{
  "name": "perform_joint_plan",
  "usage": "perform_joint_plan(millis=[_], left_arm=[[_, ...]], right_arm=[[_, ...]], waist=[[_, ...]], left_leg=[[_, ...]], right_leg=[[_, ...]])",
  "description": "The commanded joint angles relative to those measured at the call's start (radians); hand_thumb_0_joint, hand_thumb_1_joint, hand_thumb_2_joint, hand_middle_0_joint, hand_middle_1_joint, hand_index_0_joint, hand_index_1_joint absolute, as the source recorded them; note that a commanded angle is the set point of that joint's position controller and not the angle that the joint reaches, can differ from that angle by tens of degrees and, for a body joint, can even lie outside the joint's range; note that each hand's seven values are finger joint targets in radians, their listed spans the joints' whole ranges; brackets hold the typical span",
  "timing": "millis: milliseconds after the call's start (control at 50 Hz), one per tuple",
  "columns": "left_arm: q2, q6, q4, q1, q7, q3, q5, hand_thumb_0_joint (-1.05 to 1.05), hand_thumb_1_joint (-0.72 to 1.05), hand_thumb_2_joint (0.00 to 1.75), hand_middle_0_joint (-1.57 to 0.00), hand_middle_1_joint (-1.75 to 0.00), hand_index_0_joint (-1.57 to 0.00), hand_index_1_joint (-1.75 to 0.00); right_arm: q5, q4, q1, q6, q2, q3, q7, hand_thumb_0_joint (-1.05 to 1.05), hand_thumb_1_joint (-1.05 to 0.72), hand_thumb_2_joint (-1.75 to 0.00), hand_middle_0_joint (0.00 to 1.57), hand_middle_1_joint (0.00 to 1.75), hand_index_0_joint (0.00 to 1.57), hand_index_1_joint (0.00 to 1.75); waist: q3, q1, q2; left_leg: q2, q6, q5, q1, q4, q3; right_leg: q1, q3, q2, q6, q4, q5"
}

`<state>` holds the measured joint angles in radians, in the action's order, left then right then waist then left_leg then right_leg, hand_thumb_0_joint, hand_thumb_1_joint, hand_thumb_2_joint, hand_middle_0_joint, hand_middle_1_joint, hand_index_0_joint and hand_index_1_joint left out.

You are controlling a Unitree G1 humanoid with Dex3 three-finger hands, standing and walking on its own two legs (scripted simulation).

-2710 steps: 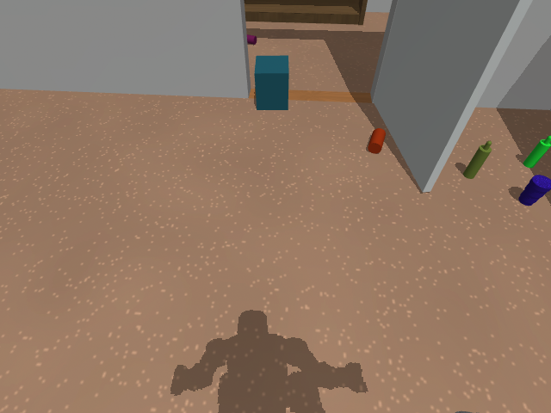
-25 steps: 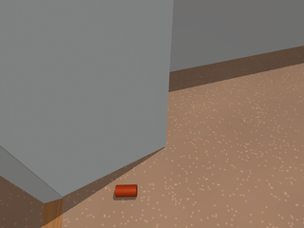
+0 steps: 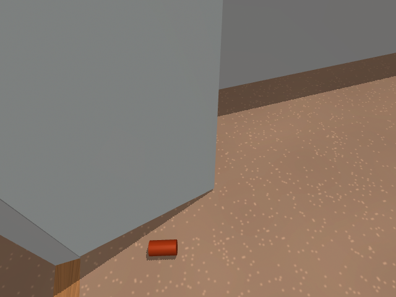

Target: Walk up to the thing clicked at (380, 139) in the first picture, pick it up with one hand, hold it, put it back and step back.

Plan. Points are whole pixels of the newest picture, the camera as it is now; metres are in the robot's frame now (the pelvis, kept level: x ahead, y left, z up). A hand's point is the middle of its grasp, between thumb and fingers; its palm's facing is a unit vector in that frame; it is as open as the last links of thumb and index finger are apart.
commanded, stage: stand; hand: left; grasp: from above
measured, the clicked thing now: (163, 247) +0.44 +0.22 -0.74
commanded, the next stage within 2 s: step back in 1.04 s
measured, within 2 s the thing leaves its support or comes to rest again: neither
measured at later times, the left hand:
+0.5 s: hand out of the picture +0.09 +0.24 -0.15, palm faces +0.02 -0.94 -0.34, open 7.4 cm
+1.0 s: hand out of the picture +0.08 +0.24 -0.15, palm faces +0.00 -0.94 -0.34, open 7.4 cm
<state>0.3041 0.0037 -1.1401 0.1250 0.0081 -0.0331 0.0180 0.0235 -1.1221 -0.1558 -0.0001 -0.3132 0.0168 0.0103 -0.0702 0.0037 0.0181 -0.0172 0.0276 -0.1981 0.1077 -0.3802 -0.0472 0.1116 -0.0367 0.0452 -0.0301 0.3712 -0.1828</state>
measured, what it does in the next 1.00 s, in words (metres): stands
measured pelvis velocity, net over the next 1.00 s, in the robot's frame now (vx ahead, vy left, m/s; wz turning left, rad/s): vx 0.01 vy -0.01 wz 0.00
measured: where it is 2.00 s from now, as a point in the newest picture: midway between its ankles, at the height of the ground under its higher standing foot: outside the picture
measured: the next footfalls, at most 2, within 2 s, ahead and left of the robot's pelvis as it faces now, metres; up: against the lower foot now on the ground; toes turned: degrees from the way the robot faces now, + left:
left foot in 1.32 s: -0.02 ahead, +0.13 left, +0.00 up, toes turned -1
right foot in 1.72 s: -0.06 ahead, -0.05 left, +0.00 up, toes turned -1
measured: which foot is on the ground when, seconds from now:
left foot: down 0.00-1.00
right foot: down 0.00-1.00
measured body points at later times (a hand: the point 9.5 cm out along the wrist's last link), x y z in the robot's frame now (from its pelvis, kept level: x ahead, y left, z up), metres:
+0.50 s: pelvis +0.02 +0.00 +0.00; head +0.02 -0.01 +0.45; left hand +0.09 +0.29 -0.13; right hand +0.09 -0.30 -0.14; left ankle +0.01 +0.14 -0.74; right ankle +0.02 -0.14 -0.74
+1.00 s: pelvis +0.01 -0.01 +0.00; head +0.01 -0.02 +0.45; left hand +0.08 +0.29 -0.13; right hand +0.07 -0.30 -0.14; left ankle +0.01 +0.14 -0.74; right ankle +0.02 -0.14 -0.75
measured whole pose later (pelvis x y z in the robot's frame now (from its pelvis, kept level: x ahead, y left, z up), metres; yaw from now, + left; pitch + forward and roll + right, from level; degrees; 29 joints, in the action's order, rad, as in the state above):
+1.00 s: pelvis +0.01 -0.01 +0.00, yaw +0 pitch -4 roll +0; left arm 0.33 0.00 -1.14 0.12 0.00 -0.03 0.01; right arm 0.02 -1.14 -0.13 0.00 -0.33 0.01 0.00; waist -0.06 0.00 0.02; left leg -0.03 0.04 -0.18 0.08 -0.33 -0.04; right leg 0.10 -0.04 0.03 -0.02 0.34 -0.18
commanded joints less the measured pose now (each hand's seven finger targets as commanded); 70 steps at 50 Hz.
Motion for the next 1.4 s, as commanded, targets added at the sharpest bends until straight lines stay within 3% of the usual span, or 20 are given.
perform_joint_plan(millis=[0, 60, 180, 360, 640, 860, 1000, 1020, 1080, 1120, 1140, 1180, 1240, 1260, 1280, 1300, 1320, 1340, 1360, 1380], left_arm=[[0.204, -0.025, 0.053, -0.039, 0.015, -0.031, 0.001, 0.00, 0.90, 0.90, -0.20, -0.30, -0.20, -0.30], [0.205, -0.023, 0.052, -0.048, 0.014, -0.030, 0.001, 0.00, 0.90, 0.90, -0.20, -0.30, -0.20, -0.30], [0.213, -0.024, 0.051, -0.047, 0.013, -0.033, -0.004, 0.00, 0.90, 0.90, -0.20, -0.30, -0.20, -0.30], [0.214, -0.026, 0.051, -0.055, 0.014, -0.031, -0.004, 0.00, 0.90, 0.90, -0.20, -0.30, -0.20, -0.30], [0.232, -0.028, 0.056, -0.070, 0.010, -0.032, -0.003, 0.00, 0.90, 0.90, -0.20, -0.30, -0.20, -0.30], [0.237, -0.030, 0.070, -0.065, 0.005, -0.030, -0.006, 0.00, 0.90, 0.90, -0.20, -0.30, -0.20, -0.30], [0.237, -0.029, 0.064, -0.052, 0.003, -0.025, -0.005, 0.00, 0.90, 0.90, -0.20, -0.30, -0.20, -0.30], [0.318, -0.020, 0.082, -0.055, 0.008, -0.074, -0.024, 0.00, 0.90, 0.90, -0.20, -0.30, -0.20, -0.30], [0.331, -0.014, 0.124, -0.046, 0.015, -0.088, -0.026, 0.00, 0.90, 0.90, -0.20, -0.30, -0.20, -0.30], [0.341, -0.010, 0.175, -0.108, 0.017, -0.094, -0.011, 0.00, 0.90, 0.90, -0.20, -0.30, -0.20, -0.30], [0.347, -0.007, 0.201, -0.128, 0.017, -0.098, 0.000, 0.00, 0.90, 0.90, -0.20, -0.30, -0.20, -0.30], [0.340, 0.001, 0.237, -0.166, 0.019, -0.098, 0.010, 0.00, 0.90, 0.90, -0.20, -0.30, -0.20, -0.30], [0.317, 0.012, 0.275, -0.184, 0.022, -0.087, 0.011, 0.00, 0.90, 0.90, -0.20, -0.30, -0.20, -0.30], [0.311, 0.022, 0.283, -0.189, 0.021, -0.082, 0.002, 0.00, 0.90, 0.90, -0.20, -0.30, -0.20, -0.30], [0.281, 0.033, 0.288, -0.157, 0.018, -0.075, -0.009, 0.00, 0.90, 0.90, -0.20, -0.30, -0.20, -0.30], [0.236, 0.041, 0.299, -0.137, 0.020, -0.068, -0.023, 0.00, 0.90, 0.90, -0.20, -0.30, -0.20, -0.30], [0.211, 0.048, 0.305, -0.127, 0.027, -0.064, -0.025, 0.00, 0.90, 0.90, -0.20, -0.30, -0.20, -0.30], [0.225, 0.054, 0.295, -0.084, 0.034, -0.065, -0.016, 0.00, 0.90, 0.90, -0.20, -0.30, -0.20, -0.30], [0.224, 0.053, 0.295, -0.093, 0.041, -0.065, -0.013, 0.00, 0.90, 0.90, -0.20, -0.30, -0.20, -0.30], [0.247, 0.055, 0.288, -0.120, 0.046, -0.071, -0.012, 0.00, 0.90, 0.90, -0.20, -0.30, -0.20, -0.30]], right_arm=[[-0.005, 0.054, 0.036, -0.021, -0.201, 0.033, 0.013, 0.00, -0.90, -0.90, 0.20, 0.30, 0.20, 0.30], [-0.004, 0.051, 0.042, -0.018, -0.205, 0.033, 0.013, 0.00, -0.90, -0.90, 0.20, 0.30, 0.20, 0.30], [-0.005, 0.049, 0.055, -0.025, -0.206, 0.029, 0.014, 0.00, -0.90, -0.90, 0.20, 0.30, 0.20, 0.30], [-0.006, 0.046, 0.073, -0.024, -0.211, 0.029, 0.014, 0.00, -0.90, -0.90, 0.20, 0.30, 0.20, 0.30], [-0.006, 0.043, 0.077, -0.020, -0.215, 0.030, 0.007, 0.00, -0.90, -0.90, 0.20, 0.30, 0.20, 0.30], [-0.007, 0.047, 0.078, -0.027, -0.225, 0.031, 0.005, 0.00, -0.90, -0.90, 0.20, 0.30, 0.20, 0.30], [-0.009, 0.042, 0.065, -0.021, -0.219, 0.029, 0.002, 0.00, -0.90, -0.90, 0.20, 0.30, 0.20, 0.30], [-0.020, 0.068, 0.108, -0.003, -0.290, 0.049, -0.005, 0.00, -0.90, -0.90, 0.20, 0.30, 0.20, 0.30], [-0.036, 0.099, 0.060, 0.011, -0.248, 0.047, -0.008, 0.00, -0.90, -0.90, 0.20, 0.30, 0.20, 0.30], [-0.031, 0.113, 0.016, 0.029, -0.239, 0.059, -0.011, 0.00, -0.90, -0.90, 0.20, 0.30, 0.20, 0.30], [-0.026, 0.122, -0.007, 0.039, -0.246, 0.065, -0.013, 0.00, -0.90, -0.90, 0.20, 0.30, 0.20, 0.30], [-0.029, 0.144, -0.040, 0.046, -0.252, 0.075, -0.021, 0.00, -0.90, -0.90, 0.20, 0.30, 0.20, 0.30], [-0.028, 0.163, -0.075, 0.039, -0.245, 0.078, -0.017, 0.00, -0.90, -0.90, 0.20, 0.30, 0.20, 0.30], [-0.019, 0.160, -0.087, 0.032, -0.243, 0.080, -0.013, 0.00, -0.90, -0.90, 0.20, 0.30, 0.20, 0.30], [-0.008, 0.167, -0.065, 0.023, -0.257, 0.086, -0.007, 0.00, -0.90, -0.90, 0.20, 0.30, 0.20, 0.30], [0.010, 0.176, -0.044, 0.016, -0.320, 0.101, -0.003, 0.00, -0.90, -0.90, 0.20, 0.30, 0.20, 0.30], [0.018, 0.189, -0.040, 0.011, -0.368, 0.109, 0.000, 0.00, -0.90, -0.90, 0.20, 0.30, 0.20, 0.30], [0.013, 0.200, -0.039, 0.009, -0.371, 0.109, 0.005, 0.00, -0.90, -0.90, 0.20, 0.30, 0.20, 0.30], [0.009, 0.225, -0.033, 0.008, -0.394, 0.114, 0.008, 0.00, -0.90, -0.90, 0.20, 0.30, 0.20, 0.30], [0.008, 0.234, 0.007, 0.010, -0.372, 0.113, 0.014, 0.00, -0.90, -0.90, 0.20, 0.30, 0.20, 0.30]], waist=[[0.046, 0.004, -0.017], [0.041, 0.000, -0.013], [0.082, 0.005, -0.011], [0.094, 0.002, -0.025], [0.045, -0.001, -0.033], [0.084, 0.001, -0.007], [0.047, -0.001, -0.035], [-0.050, 0.001, -0.043], [0.044, -0.016, -0.103], [0.089, -0.031, -0.203], [0.101, -0.030, -0.218], [0.115, -0.050, -0.226], [0.137, -0.052, -0.223], [0.126, -0.061, -0.191], [0.105, -0.049, -0.071], [0.108, -0.028, 0.109], [0.099, -0.025, 0.182], [0.122, -0.019, 0.110], [0.134, -0.051, 0.192], [0.113, -0.045, 0.164]], left_leg=[[-0.089, -0.048, 0.119, 0.032, 0.078, -0.066], [-0.088, -0.048, 0.074, 0.034, 0.082, -0.062], [-0.096, -0.041, 0.194, -0.004, 0.083, -0.057], [-0.102, -0.040, 0.255, -0.030, 0.081, -0.052], [-0.096, -0.036, 0.118, 0.023, 0.112, -0.051], [-0.102, -0.035, 0.159, 0.001, 0.106, -0.050], [-0.099, -0.035, 0.089, 0.017, 0.112, -0.052], [-0.076, -0.059, 0.237, 0.094, -0.021, -0.055], [0.003, -0.048, 0.174, 0.106, -0.210, 0.014], [0.060, -0.049, -0.206, 0.122, -0.417, 0.040], [0.062, -0.057, -0.315, 0.125, -0.520, 0.012], [0.026, -0.076, -0.329, 0.129, -0.520, -0.032], [0.016, -0.065, -0.167, 0.163, -0.322, 0.002], [0.018, -0.058, -0.037, 0.134, -0.184, 0.023], [-0.034, -0.049, 0.207, 0.121, -0.032, -0.031], [-0.152, -0.071, 0.474, 0.062, 0.005, -0.209], [-0.236, -0.127, 0.649, -0.041, -0.004, -0.334], [-0.262, -0.163, 0.771, -0.041, -0.065, -0.280], [-0.299, -0.170, 0.725, 0.008, -0.032, -0.366], [-0.268, -0.151, 0.641, 0.047, -0.018, -0.310]], right_leg=[[-0.016, 0.077, 0.077, 0.033, -0.075, 0.052], [-0.012, 0.079, 0.077, 0.032, -0.085, 0.021], [-0.043, 0.070, 0.083, 0.036, -0.060, 0.144], [-0.044, 0.062, 0.086, 0.032, -0.060, 0.204], [-0.031, 0.071, 0.083, 0.038, -0.093, 0.075], [-0.043, 0.081, 0.088, 0.047, -0.079, 0.124], [-0.002, 0.081, 0.078, 0.046, -0.099, 0.024], [0.072, 0.112, 0.086, 0.058, -0.028, 0.238], [0.042, 0.173, 0.170, 0.148, -0.033, 0.373], [0.097, 0.253, 0.285, 0.244, -0.057, 0.371], [0.139, 0.272, 0.318, 0.278, -0.041, 0.364], [0.169, 0.225, 0.302, 0.268, 0.013, 0.340], [0.085, 0.167, 0.233, 0.197, 0.134, 0.368], [0.105, 0.145, 0.202, 0.168, 0.194, 0.327], [0.117, 0.098, 0.125, 0.126, 0.277, 0.234], [0.215, 0.062, -0.019, 0.083, 0.421, 0.041], [0.383, 0.118, -0.149, 0.072, 0.525, -0.388], [0.375, 0.180, -0.133, 0.069, 0.633, -0.449], [0.373, 0.217, -0.148, 0.064, 0.681, -0.466], [0.357, 0.260, -0.145, 0.071, 0.723, -0.423]])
